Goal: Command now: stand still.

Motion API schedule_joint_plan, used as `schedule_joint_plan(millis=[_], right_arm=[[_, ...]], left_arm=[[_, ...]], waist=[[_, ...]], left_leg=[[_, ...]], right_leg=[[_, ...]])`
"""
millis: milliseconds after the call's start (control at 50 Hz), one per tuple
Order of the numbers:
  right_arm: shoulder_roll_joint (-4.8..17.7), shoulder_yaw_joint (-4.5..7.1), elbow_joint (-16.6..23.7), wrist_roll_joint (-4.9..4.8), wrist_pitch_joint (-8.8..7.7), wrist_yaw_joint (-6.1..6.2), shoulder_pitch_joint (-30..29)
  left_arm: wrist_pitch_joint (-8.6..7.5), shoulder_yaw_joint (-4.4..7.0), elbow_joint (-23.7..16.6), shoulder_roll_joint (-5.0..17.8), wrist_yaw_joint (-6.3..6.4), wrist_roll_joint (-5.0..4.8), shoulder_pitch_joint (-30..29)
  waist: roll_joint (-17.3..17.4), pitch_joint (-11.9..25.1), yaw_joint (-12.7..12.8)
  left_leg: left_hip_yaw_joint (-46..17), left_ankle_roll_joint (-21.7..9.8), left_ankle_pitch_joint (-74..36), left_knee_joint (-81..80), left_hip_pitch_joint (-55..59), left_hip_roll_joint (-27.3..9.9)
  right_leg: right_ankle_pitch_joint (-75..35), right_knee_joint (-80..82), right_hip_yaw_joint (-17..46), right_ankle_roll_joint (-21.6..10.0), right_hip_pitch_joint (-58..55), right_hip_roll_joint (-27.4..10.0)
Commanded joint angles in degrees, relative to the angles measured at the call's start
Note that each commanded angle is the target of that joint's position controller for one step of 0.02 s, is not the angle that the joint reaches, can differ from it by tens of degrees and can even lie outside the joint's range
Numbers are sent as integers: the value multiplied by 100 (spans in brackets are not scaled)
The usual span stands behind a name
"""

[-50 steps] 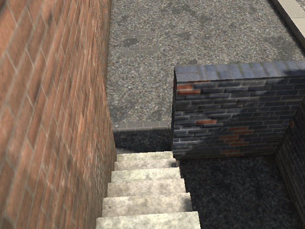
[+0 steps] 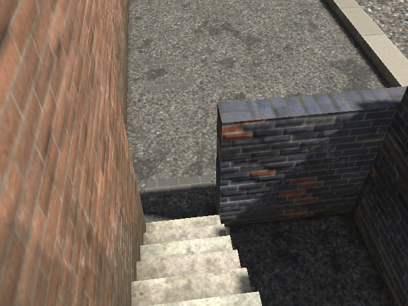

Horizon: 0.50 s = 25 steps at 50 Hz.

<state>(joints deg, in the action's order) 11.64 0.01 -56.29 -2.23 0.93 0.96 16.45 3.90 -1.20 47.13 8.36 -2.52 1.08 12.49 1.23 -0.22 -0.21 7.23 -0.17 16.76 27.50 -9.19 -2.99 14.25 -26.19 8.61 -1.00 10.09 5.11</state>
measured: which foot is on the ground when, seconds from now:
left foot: down 0.00-0.92, up 0.94-1.00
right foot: down 0.00-0.64, up 0.66-0.90, down 0.92-1.00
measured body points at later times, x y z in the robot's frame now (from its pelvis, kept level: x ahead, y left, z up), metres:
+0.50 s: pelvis +0.05 +0.00 -0.02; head +0.03 -0.02 +0.43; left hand +0.13 +0.22 -0.16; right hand +0.01 -0.26 -0.17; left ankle -0.02 +0.11 -0.74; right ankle +0.00 -0.12 -0.74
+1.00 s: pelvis +0.20 -0.03 -0.22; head +0.22 -0.04 +0.23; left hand +0.25 +0.20 -0.36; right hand +0.15 -0.31 -0.36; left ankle +0.08 +0.11 -0.68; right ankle +0.23 -0.11 -0.95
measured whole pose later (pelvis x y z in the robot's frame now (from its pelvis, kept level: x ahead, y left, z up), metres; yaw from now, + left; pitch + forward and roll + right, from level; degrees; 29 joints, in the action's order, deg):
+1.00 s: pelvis +0.20 -0.03 -0.22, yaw +1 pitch +0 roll +2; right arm 14.4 5.9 -59.2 -1.6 -1.5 2.0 25.0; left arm -4.8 0.6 53.3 10.3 -1.4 2.4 17.5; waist -0.8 -1.4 -0.1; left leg -3.0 -5.1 42.8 109.9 -33.1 1.4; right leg 12.2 -32.7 -0.8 -4.8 18.5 1.3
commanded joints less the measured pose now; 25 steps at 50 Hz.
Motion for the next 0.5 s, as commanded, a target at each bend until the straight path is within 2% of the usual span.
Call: schedule_joint_plan(millis=[20,140,180,240,260,280,300,320,340,360,380,400,420,440,480,500], right_arm=[[510,58,20,3,-43,-8,476],[497,9,-73,-18,-106,-13,512],[457,-26,-95,9,-116,-4,524],[724,62,-57,-11,-87,30,615],[803,213,267,1122,-218,-555,510],[1041,279,-129,-113,-169,-120,979],[719,180,-101,-167,-119,5,964],[728,180,-98,-118,-98,50,1055],[859,223,-37,-93,-95,77,892],[876,221,23,-117,-116,64,664],[822,225,57,-102,-138,64,599],[856,263,56,-73,-143,73,691],[827,265,51,-56,-154,75,770],[742,242,55,-60,-173,88,716],[804,274,60,-57,-170,83,786],[819,303,11,-15,-197,132,737]], left_arm=[[-14,103,-224,517,-1,13,-45],[-35,91,-122,469,8,-7,-157],[-2,75,-57,446,32,-4,-182],[41,104,-40,517,85,24,-286],[-375,297,127,943,-34,-226,282],[-189,98,21,407,39,135,-273],[-146,122,10,415,67,48,-341],[-135,127,34,398,75,39,-377],[-152,115,70,382,55,62,-280],[-154,93,168,357,16,90,-91],[-173,80,271,346,24,104,-28],[-178,109,342,432,31,122,69],[-192,134,393,536,48,97,124],[-190,150,373,591,86,89,76],[-227,185,370,825,100,63,156],[-289,213,418,934,164,37,481]], waist=[[-154,-292,-36],[-124,-181,-46],[-127,-89,-59],[83,-134,-135],[-217,-1310,-51],[812,-412,-259],[461,-414,-238],[380,-453,-269],[422,-398,-161],[344,-416,1],[121,-522,22],[-18,-571,-34],[-202,-628,-40],[-405,-492,-46],[-699,-481,-15],[-697,-397,30]], left_leg=[[-541,16,-676,-591,10,-728],[-577,5,-848,-718,64,-736],[-548,-11,-235,-885,48,-670],[-652,-294,1075,-924,83,-554],[-1298,-778,2942,-1825,-535,-701],[-1489,-880,2638,-1451,119,-1117],[-1511,-937,2137,-1319,194,-1175],[-1545,-959,2048,-1268,76,-1171],[-1594,-1008,1972,-1124,62,-1194],[-1415,-985,1918,-959,-251,-1009],[-1145,-877,1513,-661,-384,-844],[-809,-764,1295,-320,-366,-603],[-568,-713,1061,-11,-430,-451],[-336,-592,737,276,-444,-293],[-2,-396,270,866,-624,-142],[56,-296,235,1184,-834,-109]], right_leg=[[-1051,594,699,-150,265,-890],[-1105,623,659,-154,86,-927],[-666,729,615,-169,-33,-841],[261,285,244,-281,326,-467],[2189,-744,-592,84,1318,116],[942,-404,-201,-247,1224,-326],[605,-427,-254,-260,1234,-362],[624,-504,-332,-264,1176,-320],[736,-570,-385,-295,1126,-337],[873,-466,-475,-315,832,-332],[829,-343,-387,-305,733,-353],[878,-356,-345,-285,735,-302],[821,-301,-252,-292,695,-301],[435,-240,-141,-276,529,-339],[-683,-352,140,-379,299,-496],[-1581,-415,481,-549,-56,-706]])
Velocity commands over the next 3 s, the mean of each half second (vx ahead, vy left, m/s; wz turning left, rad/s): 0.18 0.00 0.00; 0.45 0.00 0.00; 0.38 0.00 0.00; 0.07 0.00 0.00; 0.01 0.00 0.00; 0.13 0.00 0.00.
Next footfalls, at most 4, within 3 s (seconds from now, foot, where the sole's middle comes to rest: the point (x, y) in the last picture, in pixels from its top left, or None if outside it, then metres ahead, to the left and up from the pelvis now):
0.92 right None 0.27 -0.11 -0.98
1.44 left None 0.45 0.18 -1.19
1.82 right None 0.51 -0.05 -1.19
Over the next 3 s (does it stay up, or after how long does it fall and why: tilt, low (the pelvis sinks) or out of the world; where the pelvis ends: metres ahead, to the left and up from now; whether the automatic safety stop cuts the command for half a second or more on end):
stays up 0.46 0.06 -0.42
